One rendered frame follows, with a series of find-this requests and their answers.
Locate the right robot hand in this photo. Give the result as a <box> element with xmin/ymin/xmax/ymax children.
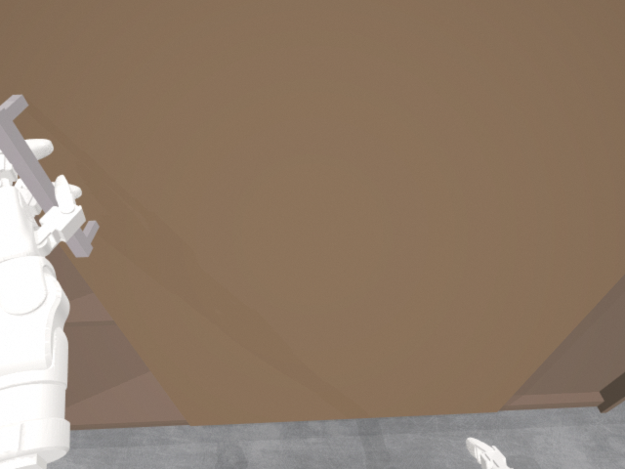
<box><xmin>466</xmin><ymin>438</ymin><xmax>513</xmax><ymax>469</ymax></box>

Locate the robot left forearm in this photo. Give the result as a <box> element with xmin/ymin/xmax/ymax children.
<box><xmin>0</xmin><ymin>256</ymin><xmax>70</xmax><ymax>469</ymax></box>

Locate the left robot hand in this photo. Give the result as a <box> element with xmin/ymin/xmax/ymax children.
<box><xmin>0</xmin><ymin>139</ymin><xmax>86</xmax><ymax>263</ymax></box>

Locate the handle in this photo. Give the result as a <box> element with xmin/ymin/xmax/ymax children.
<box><xmin>0</xmin><ymin>95</ymin><xmax>100</xmax><ymax>257</ymax></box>

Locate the wardrobe door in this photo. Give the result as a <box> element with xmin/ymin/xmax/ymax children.
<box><xmin>0</xmin><ymin>0</ymin><xmax>625</xmax><ymax>426</ymax></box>
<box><xmin>513</xmin><ymin>275</ymin><xmax>625</xmax><ymax>396</ymax></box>

